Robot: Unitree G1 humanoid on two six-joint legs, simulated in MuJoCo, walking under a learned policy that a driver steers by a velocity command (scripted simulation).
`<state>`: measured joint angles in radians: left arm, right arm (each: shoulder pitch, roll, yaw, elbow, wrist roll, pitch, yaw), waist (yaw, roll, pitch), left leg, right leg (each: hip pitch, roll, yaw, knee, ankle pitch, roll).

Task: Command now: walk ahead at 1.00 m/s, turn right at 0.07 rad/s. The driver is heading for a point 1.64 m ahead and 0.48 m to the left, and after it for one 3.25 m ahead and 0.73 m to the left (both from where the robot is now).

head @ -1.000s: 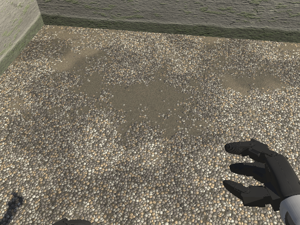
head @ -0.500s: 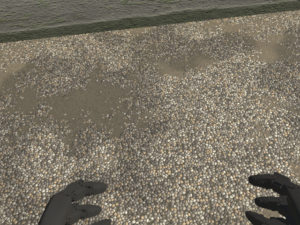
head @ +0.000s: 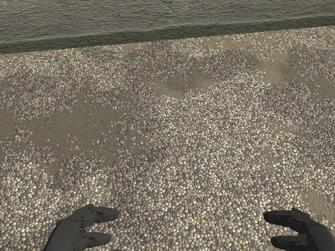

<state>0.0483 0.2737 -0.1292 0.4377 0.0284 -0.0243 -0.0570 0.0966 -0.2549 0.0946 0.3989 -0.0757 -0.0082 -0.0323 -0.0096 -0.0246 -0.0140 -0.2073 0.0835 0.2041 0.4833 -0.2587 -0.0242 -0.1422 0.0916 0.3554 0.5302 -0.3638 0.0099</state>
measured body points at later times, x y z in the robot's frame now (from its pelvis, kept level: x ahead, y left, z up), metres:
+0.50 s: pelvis +0.02 +0.03 +0.00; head +0.02 +0.03 +0.45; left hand +0.16 +0.25 -0.11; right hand +0.14 -0.23 -0.10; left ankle +0.00 +0.13 -0.74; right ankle -0.04 -0.15 -0.74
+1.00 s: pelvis +0.01 +0.01 +0.00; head +0.02 +0.01 +0.45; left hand +0.13 +0.23 -0.12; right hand +0.06 -0.26 -0.12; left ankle -0.01 +0.13 -0.74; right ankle -0.04 -0.14 -0.74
